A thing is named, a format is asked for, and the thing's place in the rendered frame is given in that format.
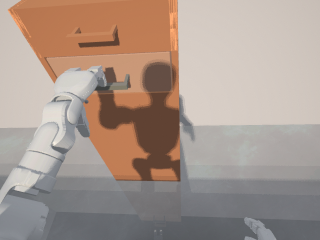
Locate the robot right hand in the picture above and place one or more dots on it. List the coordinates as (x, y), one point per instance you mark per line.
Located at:
(258, 228)

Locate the robot left forearm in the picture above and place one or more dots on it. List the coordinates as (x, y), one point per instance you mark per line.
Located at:
(44, 156)

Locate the drawer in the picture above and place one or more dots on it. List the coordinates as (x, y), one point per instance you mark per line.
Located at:
(148, 71)

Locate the left robot upper arm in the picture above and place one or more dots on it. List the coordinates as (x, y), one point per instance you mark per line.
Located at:
(22, 219)

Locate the handle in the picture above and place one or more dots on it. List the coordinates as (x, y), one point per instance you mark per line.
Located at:
(115, 85)
(90, 37)

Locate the robot left hand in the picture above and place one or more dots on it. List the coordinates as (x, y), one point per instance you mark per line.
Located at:
(82, 84)

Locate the cabinet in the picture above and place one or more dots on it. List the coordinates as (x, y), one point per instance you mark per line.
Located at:
(137, 134)

